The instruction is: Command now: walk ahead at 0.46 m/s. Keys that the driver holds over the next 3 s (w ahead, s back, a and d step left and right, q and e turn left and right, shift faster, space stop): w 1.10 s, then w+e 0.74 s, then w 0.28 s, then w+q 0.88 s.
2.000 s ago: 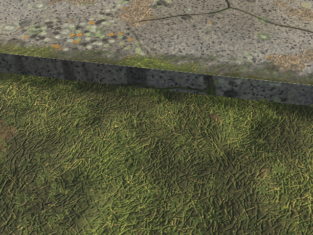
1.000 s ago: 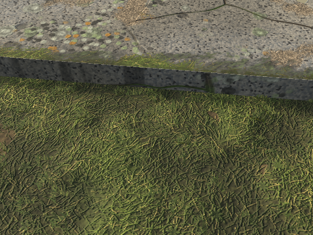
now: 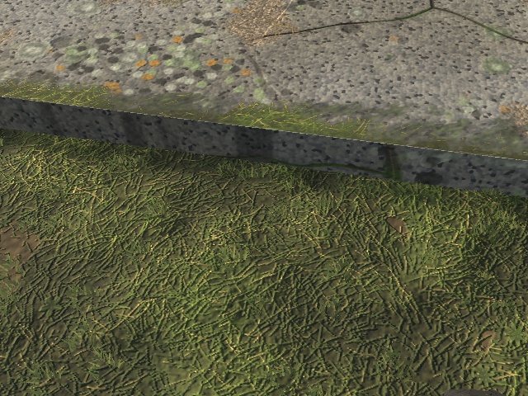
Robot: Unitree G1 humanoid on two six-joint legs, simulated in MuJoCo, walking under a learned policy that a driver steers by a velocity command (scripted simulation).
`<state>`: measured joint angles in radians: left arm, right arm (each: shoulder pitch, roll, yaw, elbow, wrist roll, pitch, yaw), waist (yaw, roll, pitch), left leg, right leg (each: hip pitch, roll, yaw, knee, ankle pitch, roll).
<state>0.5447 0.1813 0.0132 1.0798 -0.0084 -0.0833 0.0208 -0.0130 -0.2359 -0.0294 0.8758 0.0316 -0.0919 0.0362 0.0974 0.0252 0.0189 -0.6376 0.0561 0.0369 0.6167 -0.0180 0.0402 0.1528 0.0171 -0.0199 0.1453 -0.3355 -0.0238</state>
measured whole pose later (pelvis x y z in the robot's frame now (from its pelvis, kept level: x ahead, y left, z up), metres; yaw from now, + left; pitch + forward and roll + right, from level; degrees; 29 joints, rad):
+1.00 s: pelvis +0.58 -0.03 +0.02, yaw +0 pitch +1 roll -1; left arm 0.36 0.23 0.05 0.98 0.00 -0.10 -0.01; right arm 0.08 -0.27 -0.06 0.90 0.01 -0.08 0.00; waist 0.06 0.04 0.00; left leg -0.68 0.13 -0.04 0.72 0.05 0.01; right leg -0.03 0.07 -0.06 0.18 -0.18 -0.07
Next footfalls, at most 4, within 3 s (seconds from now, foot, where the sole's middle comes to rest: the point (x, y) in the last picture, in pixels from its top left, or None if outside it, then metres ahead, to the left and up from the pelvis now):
0.08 left None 0.25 0.12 -0.77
0.64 right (351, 361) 0.57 -0.11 -0.77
1.20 left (268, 251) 0.88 0.13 -0.77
1.72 right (357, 210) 1.06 -0.14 -0.77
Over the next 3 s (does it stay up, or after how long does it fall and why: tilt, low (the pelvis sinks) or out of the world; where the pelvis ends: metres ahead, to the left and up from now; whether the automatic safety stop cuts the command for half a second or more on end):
stays up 1.64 -0.28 0.16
